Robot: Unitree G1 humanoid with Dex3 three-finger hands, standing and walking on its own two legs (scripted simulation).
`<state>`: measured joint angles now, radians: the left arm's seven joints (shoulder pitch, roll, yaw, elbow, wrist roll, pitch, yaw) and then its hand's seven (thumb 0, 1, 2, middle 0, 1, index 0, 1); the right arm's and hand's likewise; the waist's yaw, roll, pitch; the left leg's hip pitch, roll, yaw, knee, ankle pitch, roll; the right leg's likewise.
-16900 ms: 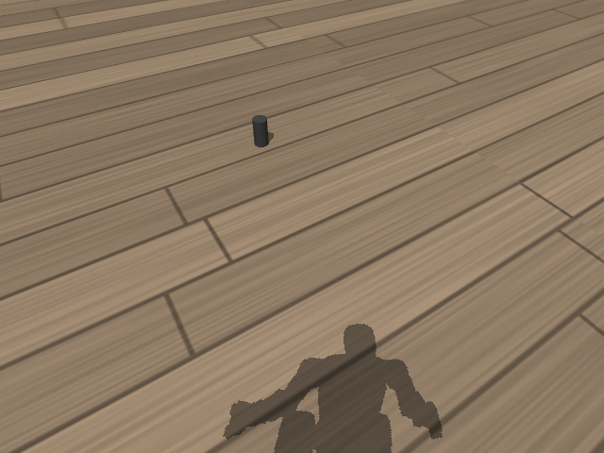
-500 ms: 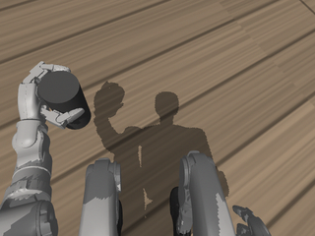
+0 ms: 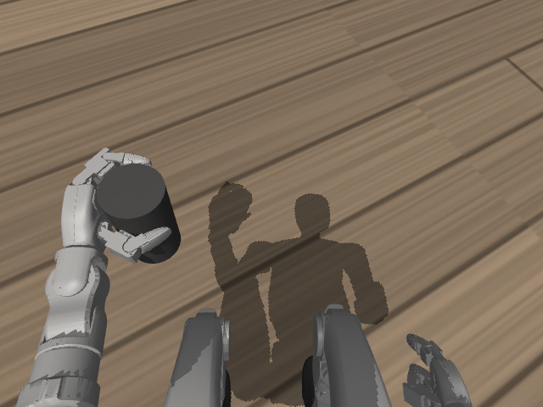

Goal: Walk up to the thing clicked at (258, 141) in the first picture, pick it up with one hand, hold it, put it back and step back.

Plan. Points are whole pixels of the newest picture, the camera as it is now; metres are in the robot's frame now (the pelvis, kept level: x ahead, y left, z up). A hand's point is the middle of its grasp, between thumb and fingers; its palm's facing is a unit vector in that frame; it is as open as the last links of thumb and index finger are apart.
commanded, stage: lift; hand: left
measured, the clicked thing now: (145, 218) +0.39 +0.19 -0.02
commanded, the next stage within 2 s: hold in 1.34 s
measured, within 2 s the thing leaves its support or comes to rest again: neither
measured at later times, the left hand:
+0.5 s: hand (103, 162) +0.38 +0.18 +0.15, palm faces +0.06 -1.00 -0.02, open 11.1 cm
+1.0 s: hand (84, 114) +0.38 +0.17 +0.21, palm faces +0.06 -1.00 +0.00, open 11.1 cm
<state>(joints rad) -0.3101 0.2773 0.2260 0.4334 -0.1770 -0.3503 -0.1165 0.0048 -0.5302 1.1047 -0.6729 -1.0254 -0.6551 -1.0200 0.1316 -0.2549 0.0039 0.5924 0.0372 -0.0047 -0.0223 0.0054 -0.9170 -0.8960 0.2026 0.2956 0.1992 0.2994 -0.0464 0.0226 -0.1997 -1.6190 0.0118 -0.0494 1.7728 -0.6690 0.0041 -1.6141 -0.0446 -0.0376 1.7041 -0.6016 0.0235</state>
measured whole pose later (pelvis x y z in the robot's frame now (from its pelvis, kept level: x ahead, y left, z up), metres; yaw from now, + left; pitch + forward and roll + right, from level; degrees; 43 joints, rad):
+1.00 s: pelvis +0.05 +0.00 +0.17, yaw +1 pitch +12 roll -2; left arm -0.14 0.21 0.14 0.41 -0.19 -0.34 -0.11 0.00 -0.53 1.11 -0.67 -1.03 -0.65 -1.02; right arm 0.23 -0.22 0.01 0.64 0.02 -0.05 -0.03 0.01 -0.91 -0.90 0.20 0.30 0.20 0.30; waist -0.02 0.01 -0.08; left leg -0.76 0.03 -0.02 1.05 -0.50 0.00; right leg -0.76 -0.02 -0.04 0.99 -0.43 0.02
